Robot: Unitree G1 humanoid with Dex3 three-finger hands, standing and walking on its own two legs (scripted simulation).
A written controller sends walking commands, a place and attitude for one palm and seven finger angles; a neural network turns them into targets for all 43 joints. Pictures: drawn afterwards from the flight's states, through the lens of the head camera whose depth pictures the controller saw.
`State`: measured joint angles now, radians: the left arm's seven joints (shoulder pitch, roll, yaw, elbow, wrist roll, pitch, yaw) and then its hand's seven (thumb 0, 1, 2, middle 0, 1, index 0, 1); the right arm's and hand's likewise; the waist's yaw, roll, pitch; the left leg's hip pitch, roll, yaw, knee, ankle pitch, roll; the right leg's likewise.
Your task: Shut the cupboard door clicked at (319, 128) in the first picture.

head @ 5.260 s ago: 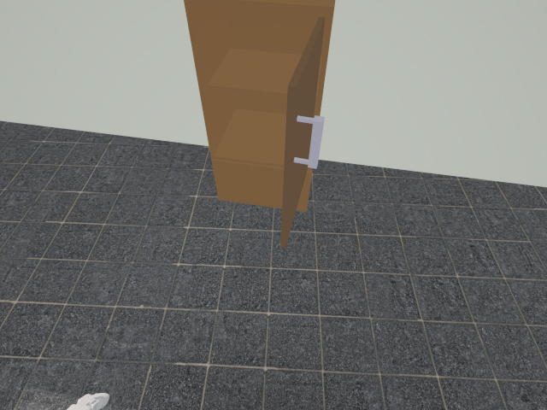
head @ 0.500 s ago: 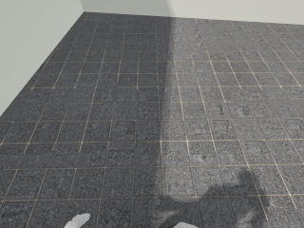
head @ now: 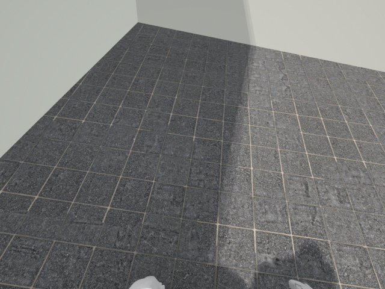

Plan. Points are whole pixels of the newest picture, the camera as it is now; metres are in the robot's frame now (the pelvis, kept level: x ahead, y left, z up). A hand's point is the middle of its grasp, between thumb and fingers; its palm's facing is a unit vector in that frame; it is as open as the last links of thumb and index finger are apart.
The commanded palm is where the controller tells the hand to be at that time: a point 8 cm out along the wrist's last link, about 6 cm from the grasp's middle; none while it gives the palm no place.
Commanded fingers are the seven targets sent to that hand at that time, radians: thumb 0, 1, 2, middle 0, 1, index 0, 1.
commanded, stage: walk around to get in front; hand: left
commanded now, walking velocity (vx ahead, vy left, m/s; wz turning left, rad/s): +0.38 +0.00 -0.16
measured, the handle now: out of the picture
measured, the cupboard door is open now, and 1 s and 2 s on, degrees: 85 85 85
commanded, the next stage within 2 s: walk to a spot facing it in 0.36 s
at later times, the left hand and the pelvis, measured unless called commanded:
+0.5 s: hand (152, 211) +0.33 +0.13 -0.15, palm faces -0.16 -0.97 -0.20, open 7.4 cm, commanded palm none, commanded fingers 0.00 0.90 0.90 -0.20 -0.30 -0.20 -0.30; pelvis +0.21 -0.04 +0.01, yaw -8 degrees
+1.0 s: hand (144, 204) +0.36 +0.16 -0.17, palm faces +0.19 -0.96 -0.19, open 7.3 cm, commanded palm none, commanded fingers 0.00 0.90 0.90 -0.20 -0.30 -0.20 -0.30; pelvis +0.30 -0.04 +0.00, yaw +8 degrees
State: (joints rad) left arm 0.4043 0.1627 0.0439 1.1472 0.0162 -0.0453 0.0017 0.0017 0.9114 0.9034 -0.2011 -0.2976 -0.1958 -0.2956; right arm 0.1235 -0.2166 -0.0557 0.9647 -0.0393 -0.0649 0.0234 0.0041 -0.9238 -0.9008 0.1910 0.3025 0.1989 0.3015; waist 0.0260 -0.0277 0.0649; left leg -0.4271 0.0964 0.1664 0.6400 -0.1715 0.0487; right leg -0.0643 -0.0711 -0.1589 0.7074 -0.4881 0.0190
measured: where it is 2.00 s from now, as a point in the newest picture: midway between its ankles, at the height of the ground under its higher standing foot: (203, 277)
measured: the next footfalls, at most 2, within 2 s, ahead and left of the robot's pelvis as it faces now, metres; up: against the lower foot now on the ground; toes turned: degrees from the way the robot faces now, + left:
right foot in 0.52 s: +0.34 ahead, -0.17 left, +0.00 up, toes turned -16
left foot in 0.98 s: +0.39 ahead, +0.08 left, +0.00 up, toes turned +16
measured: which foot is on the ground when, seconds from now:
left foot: down 0.00-0.52, up 0.54-0.96, down 0.98-1.00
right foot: up 0.00-0.50, down 0.52-0.98, up 1.00-1.00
